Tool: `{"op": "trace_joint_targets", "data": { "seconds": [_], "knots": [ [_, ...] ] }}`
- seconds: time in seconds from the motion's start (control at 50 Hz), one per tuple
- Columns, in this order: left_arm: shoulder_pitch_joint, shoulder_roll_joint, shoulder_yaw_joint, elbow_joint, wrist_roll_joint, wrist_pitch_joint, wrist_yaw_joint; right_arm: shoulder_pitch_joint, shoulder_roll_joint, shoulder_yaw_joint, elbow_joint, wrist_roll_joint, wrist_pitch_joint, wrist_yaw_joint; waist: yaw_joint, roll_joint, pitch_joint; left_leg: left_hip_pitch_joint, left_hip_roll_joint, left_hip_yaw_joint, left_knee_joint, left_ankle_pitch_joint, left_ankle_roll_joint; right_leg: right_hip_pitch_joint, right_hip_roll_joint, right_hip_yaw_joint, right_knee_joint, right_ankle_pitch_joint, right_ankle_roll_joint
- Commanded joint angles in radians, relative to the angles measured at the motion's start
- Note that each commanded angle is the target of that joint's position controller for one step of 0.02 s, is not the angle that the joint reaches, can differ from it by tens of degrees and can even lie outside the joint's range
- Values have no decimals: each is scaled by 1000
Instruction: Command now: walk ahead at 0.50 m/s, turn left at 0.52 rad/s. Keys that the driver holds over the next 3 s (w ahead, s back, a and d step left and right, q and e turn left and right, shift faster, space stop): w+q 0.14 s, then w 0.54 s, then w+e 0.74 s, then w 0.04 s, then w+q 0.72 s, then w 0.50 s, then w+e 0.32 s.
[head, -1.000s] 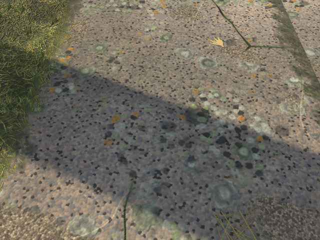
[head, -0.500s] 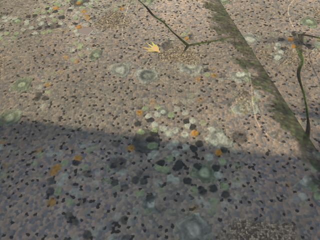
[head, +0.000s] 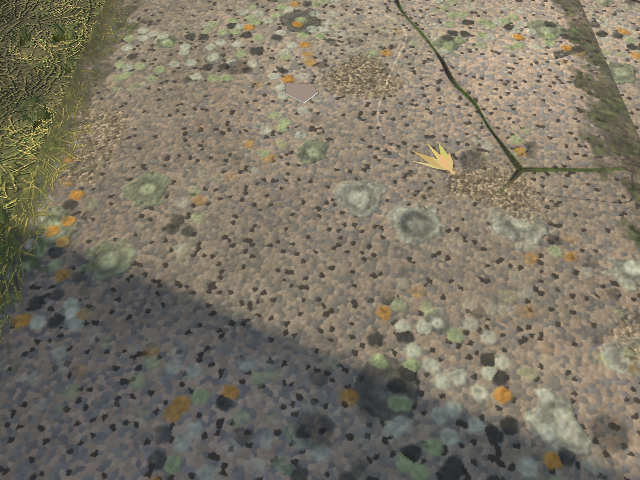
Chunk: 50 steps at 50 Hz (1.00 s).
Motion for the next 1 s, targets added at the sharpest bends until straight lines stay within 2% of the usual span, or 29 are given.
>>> {"op": "trace_joint_targets", "data": {
  "seconds": [0.02,0.08,0.12,0.18,0.22,0.28,0.32,0.34,0.36,0.38,0.4,0.42,0.44,0.46,0.48,0.52,0.56,0.62,0.68,0.78,0.82,0.84,0.86,0.88,0.9,0.92,0.94,0.96,1.0],
  "knots": [
    [-81,138,33,-128,19,-46,-1,76,-106,-26,-61,-13,-8,-15,-16,2,-117,373,287,-449,-294,154,216,-360,-92,86,-25,88,1],
    [-43,107,30,-129,29,-12,4,51,-122,-30,-75,-9,-8,-27,24,32,-82,220,245,-356,-335,277,219,-297,-99,54,-157,127,50],
    [-107,81,19,-150,33,-3,9,70,-152,-39,-69,-6,-6,-40,8,39,-57,155,207,-294,-342,297,197,-283,-82,31,-300,242,80],
    [-207,50,5,-164,27,-9,0,110,-149,-37,-51,1,4,-50,-44,73,-59,129,153,-227,-319,213,136,-199,-40,13,-544,485,88],
    [-258,55,4,-175,16,-17,-10,160,-142,-33,-27,1,6,-50,-78,84,-62,161,176,-253,-311,149,123,-167,-25,14,-619,570,81],
    [-294,87,15,-192,12,-29,-23,198,-137,-30,-5,1,10,-49,-86,92,-48,282,232,-322,-242,126,111,-198,-25,35,-693,506,40],
    [-267,107,24,-191,11,-36,-27,192,-146,-33,0,-3,15,-49,-62,113,-43,341,264,-361,-196,183,97,-178,-21,29,-714,417,5],
    [-214,117,31,-178,13,-39,-25,175,-145,-33,-2,-4,18,-49,-27,122,-55,349,255,-356,-148,270,83,-112,-9,10,-745,397,-18],
    [-114,145,47,-151,20,-43,-20,165,-123,-25,-7,-7,19,-48,22,110,-116,337,206,-323,-32,389,59,37,-12,6,-759,410,-52],
    [43,195,61,-133,32,-45,-14,156,-87,-7,-28,-19,17,-47,92,39,-255,227,149,-262,216,295,22,285,-147,143,-724,437,-120],
    [163,282,88,-93,33,-32,-16,312,-16,14,-29,1,2,-45,62,-246,-399,-138,-7,-151,589,-134,-64,660,-357,562,-768,269,-300],
    [196,206,72,-73,2,-26,-26,292,-69,11,-21,9,-7,-44,87,-259,-374,-309,9,-197,704,-404,-69,675,-395,770,-895,1,-309],
    [134,145,54,-83,-2,-22,-22,166,-139,-8,-40,16,-8,-42,106,-142,-212,-373,64,-197,750,-325,-62,546,-358,648,-917,-76,-257],
    [66,128,43,-96,11,-13,-19,86,-133,-6,-62,7,-9,-43,87,-67,-130,-359,109,-149,722,-245,-60,413,-316,527,-932,-1,-226],
    [26,107,33,-96,17,-9,-20,49,-120,-6,-74,-9,-12,-41,65,-48,-63,-342,139,-130,656,-192,-64,302,-277,445,-961,101,-224],
    [-4,83,23,-94,24,-12,-21,81,-88,-6,-65,-11,-8,-36,19,-94,-51,-248,178,-117,568,-134,-71,200,-219,338,-1001,243,-209],
    [6,98,26,-80,13,-17,-20,90,-58,1,-60,-11,-3,-36,8,-101,-56,-233,187,-90,497,-112,-86,172,-208,266,-1027,355,-223],
    [28,139,37,-57,7,-12,-11,0,-33,14,-84,-19,-6,-36,28,-70,-42,-249,197,-70,315,21,-109,171,-201,185,-1055,461,-226],
    [65,154,39,-31,-2,-2,-7,-94,-18,22,-100,-14,-15,-27,62,-68,-27,-195,175,-47,130,180,-113,171,-172,110,-1057,477,-198],
    [152,167,43,15,-16,24,0,-217,-37,15,-143,-3,-36,-6,87,-71,4,-134,129,-55,-29,193,-104,234,-209,168,-989,463,-181],
    [144,184,51,20,-15,35,7,-185,-64,4,-138,-4,-45,-3,52,-86,-11,-62,117,-59,-72,135,-86,263,-228,202,-936,490,-161],
    [127,188,52,18,-15,39,9,-123,-82,-6,-121,-6,-49,-6,9,-89,-40,41,104,-43,-105,123,-69,251,-213,194,-871,566,-144],
    [124,166,44,15,-10,39,10,-2,-123,-28,-87,-13,-50,-14,-49,-74,-121,234,107,-37,-115,123,-41,206,-161,160,-734,639,-116],
    [103,107,21,-15,10,35,8,172,-191,-48,-65,-32,-50,-26,-127,3,-272,519,270,-186,-66,144,23,39,-95,114,-455,472,-75],
    [250,-2,-12,-30,5,17,6,243,-265,-65,-41,-34,-34,-27,-78,277,-424,859,517,-581,-114,25,170,-328,40,25,-107,-80,-8],
    [223,84,8,-15,-22,9,6,266,-182,-48,-34,-26,-26,-27,-112,240,-421,817,512,-716,-214,-187,177,-438,7,118,37,-151,-4],
    [124,149,30,-40,-35,9,7,206,-133,-31,-35,-20,-27,-30,-114,163,-262,692,473,-571,-242,-219,133,-492,-35,113,75,-67,-7],
    [69,143,32,-53,-28,14,10,134,-105,-20,-37,-22,-28,-30,-86,116,-178,560,433,-455,-269,-146,108,-470,-74,88,55,15,-5],
    [61,114,37,-58,-14,33,8,46,-56,-6,-27,-32,-37,-25,-23,131,-86,365,372,-295,-341,-17,91,-380,-122,93,-17,107,2]
  ]
}}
